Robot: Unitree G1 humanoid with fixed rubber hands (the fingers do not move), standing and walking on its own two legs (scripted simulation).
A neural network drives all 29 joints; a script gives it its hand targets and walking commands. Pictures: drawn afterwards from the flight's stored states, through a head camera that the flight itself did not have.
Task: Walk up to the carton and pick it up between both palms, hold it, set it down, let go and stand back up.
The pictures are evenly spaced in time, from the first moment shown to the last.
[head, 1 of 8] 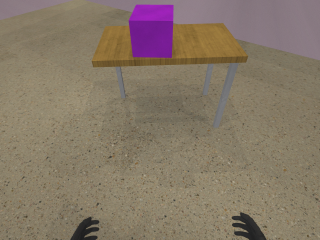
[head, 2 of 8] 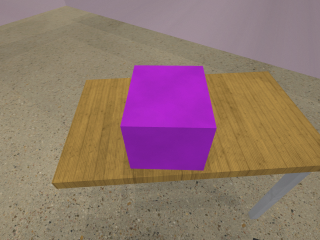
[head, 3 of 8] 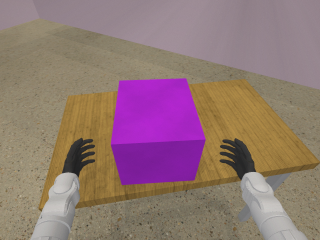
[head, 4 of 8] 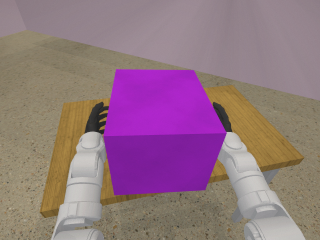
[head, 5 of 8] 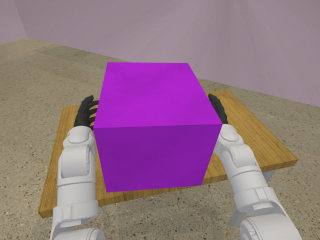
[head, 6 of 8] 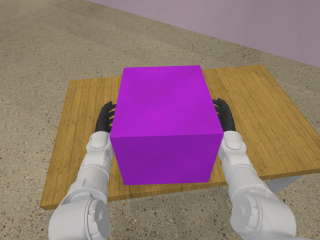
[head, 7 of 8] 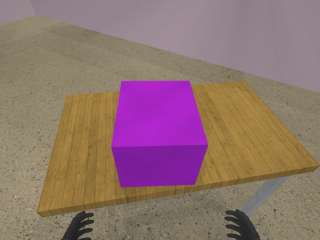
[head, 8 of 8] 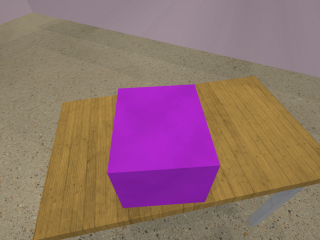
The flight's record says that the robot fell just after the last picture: no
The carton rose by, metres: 0.16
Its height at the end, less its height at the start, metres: +0.00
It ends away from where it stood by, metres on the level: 0.00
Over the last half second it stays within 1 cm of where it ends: yes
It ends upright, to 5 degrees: yes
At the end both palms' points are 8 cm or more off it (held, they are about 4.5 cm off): yes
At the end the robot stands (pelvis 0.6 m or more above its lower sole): yes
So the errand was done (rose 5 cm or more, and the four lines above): yes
